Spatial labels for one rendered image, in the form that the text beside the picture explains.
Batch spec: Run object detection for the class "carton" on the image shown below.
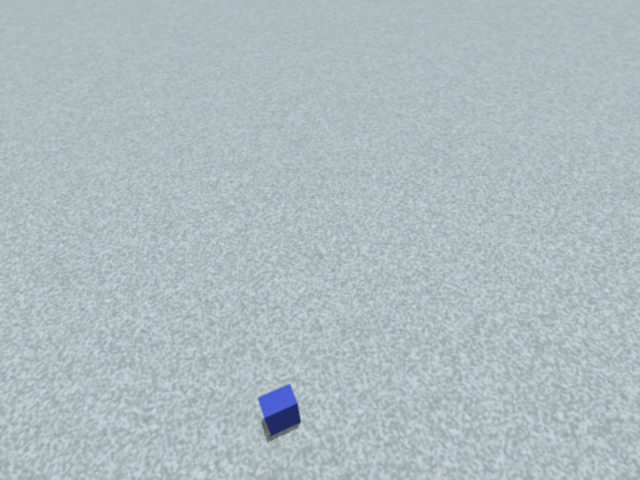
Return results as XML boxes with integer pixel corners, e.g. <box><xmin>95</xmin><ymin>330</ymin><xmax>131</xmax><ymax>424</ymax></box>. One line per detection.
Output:
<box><xmin>258</xmin><ymin>384</ymin><xmax>301</xmax><ymax>436</ymax></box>

